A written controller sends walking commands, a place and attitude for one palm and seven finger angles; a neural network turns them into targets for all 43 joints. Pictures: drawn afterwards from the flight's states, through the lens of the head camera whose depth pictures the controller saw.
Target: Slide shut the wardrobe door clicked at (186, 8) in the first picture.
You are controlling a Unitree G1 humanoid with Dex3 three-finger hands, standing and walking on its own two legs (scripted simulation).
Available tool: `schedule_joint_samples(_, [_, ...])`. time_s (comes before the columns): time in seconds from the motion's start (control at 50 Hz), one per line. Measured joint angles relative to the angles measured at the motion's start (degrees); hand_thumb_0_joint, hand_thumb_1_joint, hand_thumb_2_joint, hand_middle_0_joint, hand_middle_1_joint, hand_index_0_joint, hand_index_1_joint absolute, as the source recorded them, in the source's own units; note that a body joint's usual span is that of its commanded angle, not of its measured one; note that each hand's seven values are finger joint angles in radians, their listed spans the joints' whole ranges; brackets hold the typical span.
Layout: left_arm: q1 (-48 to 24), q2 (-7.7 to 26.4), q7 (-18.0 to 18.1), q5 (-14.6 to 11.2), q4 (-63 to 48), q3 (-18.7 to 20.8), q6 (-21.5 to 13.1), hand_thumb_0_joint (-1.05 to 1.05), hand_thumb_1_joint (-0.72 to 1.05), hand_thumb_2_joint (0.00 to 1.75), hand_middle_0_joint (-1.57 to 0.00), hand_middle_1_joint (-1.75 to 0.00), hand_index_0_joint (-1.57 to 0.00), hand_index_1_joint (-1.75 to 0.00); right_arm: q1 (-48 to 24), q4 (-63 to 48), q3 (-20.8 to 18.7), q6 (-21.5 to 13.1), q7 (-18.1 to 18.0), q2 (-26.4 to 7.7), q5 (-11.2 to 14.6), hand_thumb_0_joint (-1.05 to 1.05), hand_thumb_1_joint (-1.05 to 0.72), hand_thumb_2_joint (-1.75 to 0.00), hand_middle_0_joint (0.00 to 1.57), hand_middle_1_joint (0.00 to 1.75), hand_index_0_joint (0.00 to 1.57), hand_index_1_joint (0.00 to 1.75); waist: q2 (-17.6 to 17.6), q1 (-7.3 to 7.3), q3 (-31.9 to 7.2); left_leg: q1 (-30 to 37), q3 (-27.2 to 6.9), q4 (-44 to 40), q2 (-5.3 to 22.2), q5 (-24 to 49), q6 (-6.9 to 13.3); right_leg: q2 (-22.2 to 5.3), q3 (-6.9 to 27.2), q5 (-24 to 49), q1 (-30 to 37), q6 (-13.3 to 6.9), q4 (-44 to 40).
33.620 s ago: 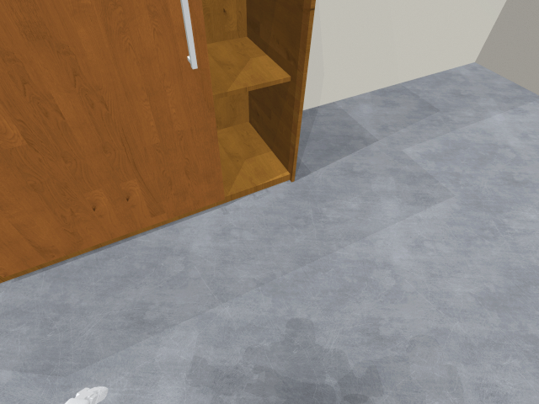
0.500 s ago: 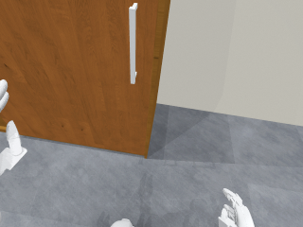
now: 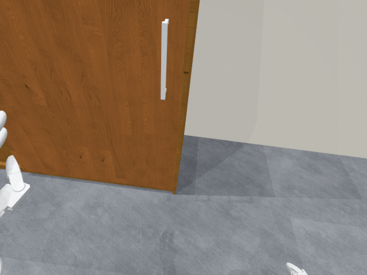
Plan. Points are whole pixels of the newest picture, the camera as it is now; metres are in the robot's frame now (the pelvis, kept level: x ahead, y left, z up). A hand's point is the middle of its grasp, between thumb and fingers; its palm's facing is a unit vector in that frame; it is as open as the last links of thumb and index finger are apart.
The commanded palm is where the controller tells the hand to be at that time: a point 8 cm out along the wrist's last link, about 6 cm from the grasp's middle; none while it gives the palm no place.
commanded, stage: stop stepping back and stand still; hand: left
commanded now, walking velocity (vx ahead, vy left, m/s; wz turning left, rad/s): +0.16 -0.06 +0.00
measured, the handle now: (164, 62) +0.75 +0.13 +0.12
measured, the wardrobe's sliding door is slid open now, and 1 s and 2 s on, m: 0.00 0.00 0.00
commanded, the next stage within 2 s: let the arm hang, fingers relaxed in 1.30 s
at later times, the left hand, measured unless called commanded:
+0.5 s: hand (11, 205) +0.17 +0.28 +0.17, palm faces +0.50 -0.79 -0.34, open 7.4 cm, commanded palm +0.11 +0.31 +0.19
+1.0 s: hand (4, 198) +0.18 +0.30 +0.16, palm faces +0.43 -0.81 -0.40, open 7.4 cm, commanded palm +0.12 +0.33 +0.19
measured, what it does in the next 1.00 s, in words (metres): stands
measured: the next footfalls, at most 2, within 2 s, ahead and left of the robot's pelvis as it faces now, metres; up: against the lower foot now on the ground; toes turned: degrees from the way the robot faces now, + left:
none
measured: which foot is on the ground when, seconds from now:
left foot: down 0.00-1.00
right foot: down 0.00-1.00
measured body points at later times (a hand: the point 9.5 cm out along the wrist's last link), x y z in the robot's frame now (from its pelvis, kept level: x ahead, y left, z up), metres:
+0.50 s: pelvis -0.03 +0.01 +0.00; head -0.05 +0.02 +0.45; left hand +0.13 +0.32 +0.18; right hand +0.11 -0.25 -0.08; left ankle +0.01 +0.13 -0.73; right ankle -0.03 -0.10 -0.73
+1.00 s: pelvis -0.03 +0.03 +0.01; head -0.02 +0.05 +0.46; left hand +0.15 +0.34 +0.18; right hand +0.14 -0.20 -0.06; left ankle +0.01 +0.13 -0.73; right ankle -0.03 -0.10 -0.73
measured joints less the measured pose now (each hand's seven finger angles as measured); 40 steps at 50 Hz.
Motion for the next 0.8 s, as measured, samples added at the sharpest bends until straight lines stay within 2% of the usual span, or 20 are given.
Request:
schedule_joint_samples(0.06, [-2.8,-0.9,0.8,0.1,3.4,-0.1,1.3,0.01,0.89,0.9,-0.21,-0.3,-0.21,-0.3,-1.5,0.8,0.5,-0.2,-0.1,1.0,0.3,0.01,-0.9,-0.9,0.2,0.3,0.2,0.3,-1.7,-0.22,1.6,1.4,1.7,-0.8,-1.6,2.0,0.6,-1.4,2.1,0.4,0.1,0.2,1.4])
schedule_joint_samples(0.1, [-2.5,-0.3,0.6,0.2,3.2,0.1,1.9,0.02,0.89,0.9,-0.2,-0.3,-0.21,-0.3,-2.3,0.2,1.1,-0.8,0.2,2.4,-0.2,0.01,-0.9,-0.9,0.2,0.3,0.2,0.3,-2.6,-1.32,2.2,2.4,2.3,-2.6,-1.9,3.5,0.5,-1.2,2.8,-1.8,-0.4,0.0,3.9])
schedule_joint_samples(0.14, [-2.1,0.6,0.3,0.6,1.8,-0.2,1.7,0.02,0.89,0.9,-0.2,-0.3,-0.21,-0.3,-2.6,-0.8,1.7,-1.6,0.7,3.6,-0.7,0.01,-0.9,-0.9,0.2,0.3,0.2,0.3,-2.6,-2.23,2.5,3.0,2.2,-4.6,-1.7,5.1,0.4,-0.4,2.3,-3.7,-0.6,-0.3,5.5])
schedule_joint_samples(0.2, [0.4,2.1,-0.1,0.9,-1.5,-0.1,0.4,0.02,0.89,0.9,-0.2,-0.3,-0.21,-0.3,-2.8,-2.4,2.7,-1.8,1.9,4.6,-0.9,0.01,-0.9,-0.9,0.2,0.3,0.2,0.3,-2.0,-2.68,2.4,2.4,2.2,-5.0,-1.0,6.1,-0.1,0.5,0.4,-2.8,1.9,-1.1,-0.8])
schedule_joint_samples(0.22, [1.4,2.5,-0.2,0.9,-2.2,0.0,-0.1,0.02,0.89,0.9,-0.2,-0.3,-0.21,-0.3,-3.0,-2.8,2.8,-1.5,2.2,4.5,-0.9,0.01,-0.9,-0.9,0.21,0.3,0.2,0.3,-1.3,-2.72,2.5,1.6,2.1,-3.7,-0.4,5.1,-0.2,1.0,0.1,-0.3,2.0,-1.8,-2.1])
schedule_joint_samples(0.26, [2.9,3.3,-0.8,0.9,-2.6,-0.2,-0.5,0.02,0.89,0.9,-0.2,-0.3,-0.21,-0.3,-3.2,-3.2,2.4,0.0,2.6,4.2,-0.9,0.01,-0.9,-0.9,0.21,0.3,0.2,0.3,0.1,-2.53,2.3,-1.3,1.3,2.7,0.0,-1.2,-0.2,1.8,-0.5,2.4,1.5,-3.3,-2.1])
schedule_joint_samples(0.3, [3.3,3.3,-1.2,0.7,-2.0,-0.5,-0.5,0.01,0.89,0.9,-0.21,-0.3,-0.21,-0.3,-3.1,-2.4,1.7,1.3,2.7,3.4,-0.5,0.01,-0.9,-0.9,0.21,0.3,0.2,0.3,0.3,-1.26,1.8,-5.2,1.3,13.7,-0.6,-4.8,-0.4,1.6,-0.3,2.8,1.2,-3.9,-2.1])
schedule_joint_samples(0.34, [3.2,2.4,-1.2,0.5,-0.5,-0.2,-0.6,0.01,0.88,0.9,-0.21,-0.3,-0.22,-0.3,-2.8,-1.3,1.3,2.2,2.6,2.4,-0.3,0.01,-0.9,-0.9,0.21,0.3,0.2,0.3,-0.2,-0.18,1.4,-7.3,1.9,19.7,-0.8,-5.0,-0.3,1.0,0.2,3.0,1.5,-3.8,-2.9])
schedule_joint_samples(0.38, [2.7,1.4,-0.8,0.4,1.2,0.2,-0.4,0.01,0.88,0.9,-0.21,-0.3,-0.22,-0.3,-2.2,-0.9,1.1,2.5,2.2,1.4,-0.2,0.01,-0.9,-0.9,0.21,0.3,0.2,0.3,-0.6,0.23,1.1,-6.7,2.8,17.3,-0.1,-3.3,0.0,0.2,0.3,3.1,1.8,-3.2,-3.2])
schedule_joint_samples(0.46, [-0.2,-1.0,0.2,0.4,2.9,-0.9,0.4,0.01,0.89,0.9,-0.21,-0.3,-0.22,-0.3,-1.3,-1.0,0.3,1.4,1.0,-1.0,-0.4,0.01,-0.9,-0.9,0.21,0.3,0.2,0.3,0.7,0.25,1.8,0.3,2.8,1.5,1.9,-1.2,0.9,-0.2,-1.4,0.8,1.4,-1.8,0.1])
schedule_joint_samples(0.48, [-1.1,-1.6,0.3,0.4,2.7,-1.3,0.6,0.01,0.89,0.9,-0.21,-0.3,-0.21,-0.3,-1.6,-0.9,-0.2,1.0,0.7,-1.5,-0.5,0.01,-0.9,-0.9,0.21,0.3,0.2,0.3,1.1,0.09,2.4,0.8,2.4,-0.2,1.9,1.9,0.2,-0.4,-1.8,-0.2,0.9,-1.4,1.8])
schedule_joint_samples(0.52, [-1.9,-1.9,0.6,0.6,2.3,-1.4,0.9,0.01,0.89,0.9,-0.2,-0.3,-0.21,-0.3,-3.0,-0.6,-0.4,1.0,0.5,-1.0,-0.2,0.01,-0.9,-0.9,0.2,0.3,0.2,0.3,0.1,0.4,3.8,1.0,3.3,1.1,1.1,2.7,-0.7,-1.3,-0.8,-0.8,0.7,-0.6,3.8])
schedule_joint_samples(0.56, [-1.5,-1.4,0.4,0.7,1.8,-1.0,0.6,0.02,0.89,0.9,-0.2,-0.3,-0.21,-0.3,-3.9,-0.9,0.0,0.6,0.7,0.1,-0.1,0.01,-0.9,-0.9,0.2,0.3,0.2,0.3,-0.5,0.02,4.3,1.4,3.8,1.0,0.8,2.1,-0.8,-1.5,0.0,-1.3,1.0,-0.4,3.5])
schedule_joint_samples(0.64, [-0.8,0.4,-0.1,1.1,0.0,-0.1,-0.2,0.02,0.89,0.9,-0.2,-0.3,-0.21,-0.3,-5.0,-2.8,1.0,-0.4,1.6,2.2,0.0,0.01,-0.9,-0.9,0.2,0.3,0.2,0.3,0.1,-0.8,5.2,1.3,3.4,-0.2,1.3,2.5,-0.9,-0.9,-0.5,0.0,1.7,-0.6,0.8])
schedule_joint_samples(0.72, [1.2,1.5,-0.4,0.3,-1.5,0.5,-1.3,0.02,0.89,0.9,-0.21,-0.3,-0.21,-0.3,-6.3,-3.6,1.7,-0.3,2.6,3.2,0.2,0.01,-0.9,-0.9,0.2,0.3,0.2,0.3,0.8,-0.95,5.6,1.1,3.8,-0.7,1.6,2.7,-0.9,-0.6,-0.1,0.9,1.8,-0.5,-0.9])
schedule_joint_samples(0.8, [2.8,1.4,-0.9,-0.2,-0.6,0.2,-0.9,0.01,0.89,0.9,-0.21,-0.3,-0.22,-0.3,-6.7,-3.9,1.8,0.6,2.5,3.2,0.4,0.01,-0.9,-0.9,0.21,0.3,0.2,0.3,1.4,-0.78,5.3,1.7,4.4,-1.8,1.4,2.9,-0.5,-0.8,0.5,1.5,2.3,0.0,-2.2])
